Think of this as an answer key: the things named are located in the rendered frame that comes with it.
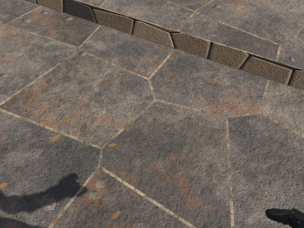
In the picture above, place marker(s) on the right robot hand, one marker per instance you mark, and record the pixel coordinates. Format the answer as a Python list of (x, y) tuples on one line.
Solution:
[(293, 217)]

